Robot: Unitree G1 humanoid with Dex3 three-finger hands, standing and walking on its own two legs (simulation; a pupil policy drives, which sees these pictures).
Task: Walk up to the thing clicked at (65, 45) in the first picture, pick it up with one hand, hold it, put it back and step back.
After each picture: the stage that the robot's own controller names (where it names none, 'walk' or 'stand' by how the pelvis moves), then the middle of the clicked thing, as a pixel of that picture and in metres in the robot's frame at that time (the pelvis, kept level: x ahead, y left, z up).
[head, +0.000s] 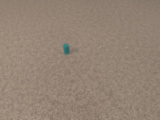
stand; (66, 49) +1.26 +0.16 -0.72
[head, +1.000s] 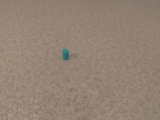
walk; (65, 54) +1.15 +0.12 -0.72
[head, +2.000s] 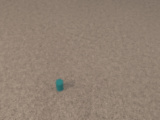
walk; (59, 85) +0.74 +0.14 -0.71
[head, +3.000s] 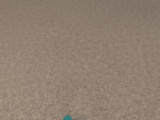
walk; out of the picture +0.44 +0.15 -0.70
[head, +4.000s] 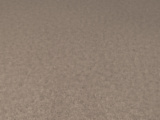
stand; out of the picture +0.31 +0.12 -0.72
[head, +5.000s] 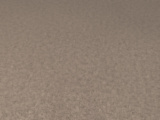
stand; out of the picture +0.30 +0.12 -0.72
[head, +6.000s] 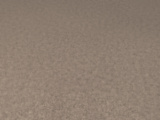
stand; out of the picture +0.30 +0.13 -0.73
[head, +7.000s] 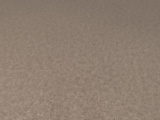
stand; out of the picture +0.32 +0.14 -0.73
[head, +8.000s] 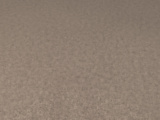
stand; out of the picture +0.30 +0.14 -0.73
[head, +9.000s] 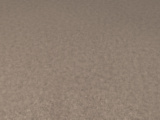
go down; out of the picture +0.31 +0.14 -0.73
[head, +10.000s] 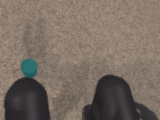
go down; (29, 69) +0.40 +0.17 -0.31
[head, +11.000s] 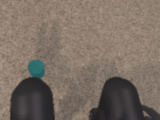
approach; (37, 69) +0.39 +0.17 -0.30
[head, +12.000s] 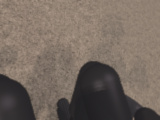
close in; out of the picture +0.38 +0.22 -0.22
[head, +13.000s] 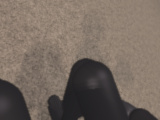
close; out of the picture +0.41 +0.24 -0.21
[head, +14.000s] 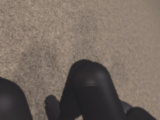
lift; out of the picture +0.39 +0.23 -0.22
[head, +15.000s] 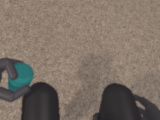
lift; (19, 80) +0.32 +0.22 -0.07
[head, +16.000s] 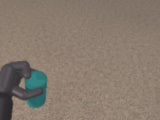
hold; (36, 89) +0.32 +0.16 +0.04
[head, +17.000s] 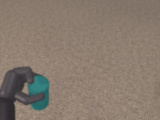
hold; (39, 93) +0.32 +0.15 +0.00
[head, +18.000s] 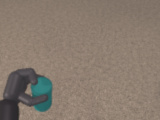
hold; (42, 95) +0.31 +0.15 +0.00
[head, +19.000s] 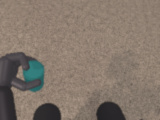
crouch; (34, 77) +0.37 +0.16 -0.08
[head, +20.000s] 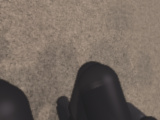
lower; out of the picture +0.40 +0.24 -0.23
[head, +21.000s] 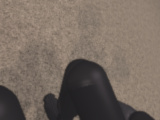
lower; out of the picture +0.41 +0.26 -0.23
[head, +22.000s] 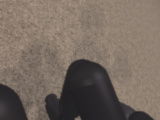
lower; out of the picture +0.41 +0.26 -0.23
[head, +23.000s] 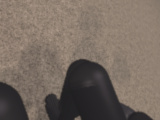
lower; out of the picture +0.41 +0.26 -0.22
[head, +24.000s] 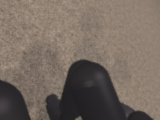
loosen; out of the picture +0.40 +0.26 -0.22
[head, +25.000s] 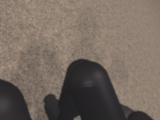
withdraw; out of the picture +0.39 +0.25 -0.23
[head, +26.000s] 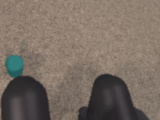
stand; (15, 67) +0.41 +0.23 -0.27
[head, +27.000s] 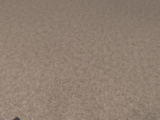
stand; out of the picture +0.34 +0.15 -0.65
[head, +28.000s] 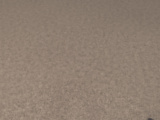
stand; out of the picture +0.36 +0.16 -0.66
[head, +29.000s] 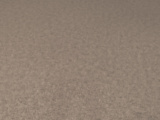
stand; out of the picture +0.37 +0.15 -0.67
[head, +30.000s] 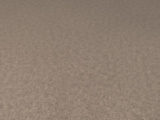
walk; out of the picture +0.38 +0.15 -0.72
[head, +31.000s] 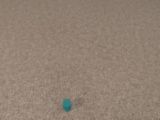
walk; (67, 105) +0.47 +0.12 -0.71
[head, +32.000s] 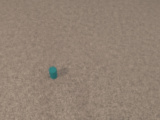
walk; (53, 73) +0.73 +0.20 -0.70
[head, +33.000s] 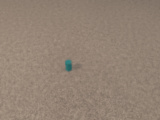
stand; (68, 65) +1.02 +0.16 -0.70
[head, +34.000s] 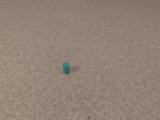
stand; (66, 68) +1.00 +0.15 -0.72
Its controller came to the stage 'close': yes
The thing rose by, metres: 0.71
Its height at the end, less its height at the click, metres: +0.00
